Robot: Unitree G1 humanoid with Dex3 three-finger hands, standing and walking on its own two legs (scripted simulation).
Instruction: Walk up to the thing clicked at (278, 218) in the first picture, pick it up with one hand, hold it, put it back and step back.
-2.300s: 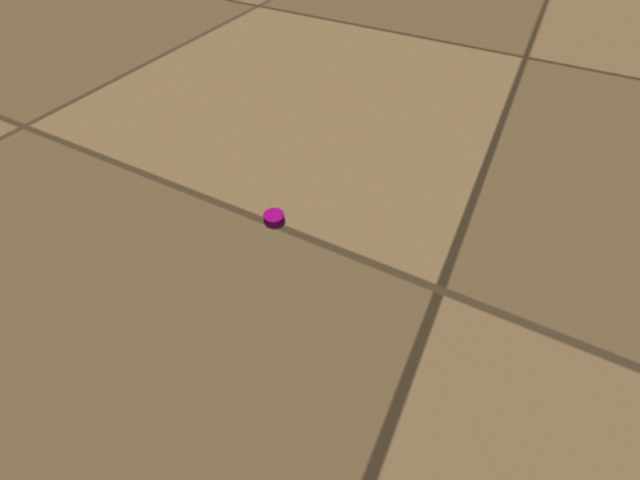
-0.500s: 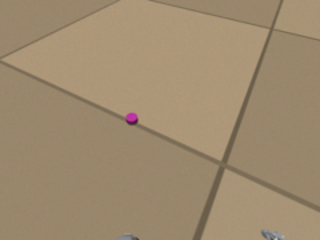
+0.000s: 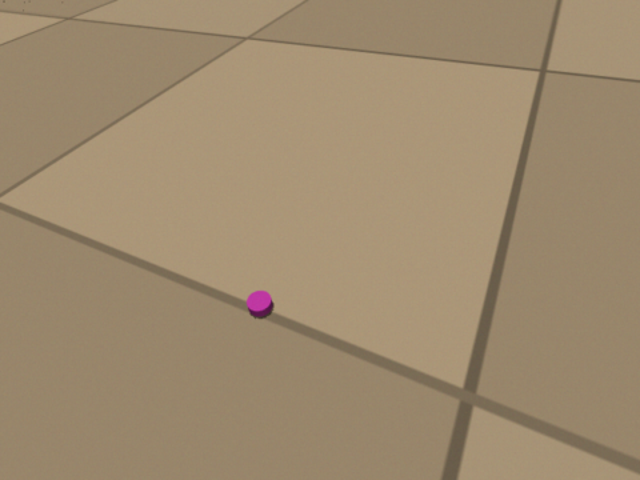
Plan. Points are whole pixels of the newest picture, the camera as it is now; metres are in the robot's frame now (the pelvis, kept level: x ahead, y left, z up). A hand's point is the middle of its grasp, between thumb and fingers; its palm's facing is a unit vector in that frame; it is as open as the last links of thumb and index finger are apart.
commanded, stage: walk up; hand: left
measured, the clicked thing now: (259, 303) +0.90 +0.30 -0.74
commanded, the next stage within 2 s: none
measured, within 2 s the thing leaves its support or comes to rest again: neither
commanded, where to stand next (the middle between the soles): +0.49 +0.06 m, yaw +0 degrees
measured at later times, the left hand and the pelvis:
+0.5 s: hand (126, 441) +0.24 +0.32 -0.14, palm faces -0.04 -0.94 -0.34, open 7.4 cm; pelvis +0.19 +0.05 +0.01, yaw +1 degrees
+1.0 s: hand (151, 344) +0.38 +0.32 -0.11, palm faces -0.02 -0.91 -0.42, open 7.4 cm; pelvis +0.34 +0.03 +0.01, yaw +1 degrees
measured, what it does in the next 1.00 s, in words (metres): walks ahead: left foot, then right foot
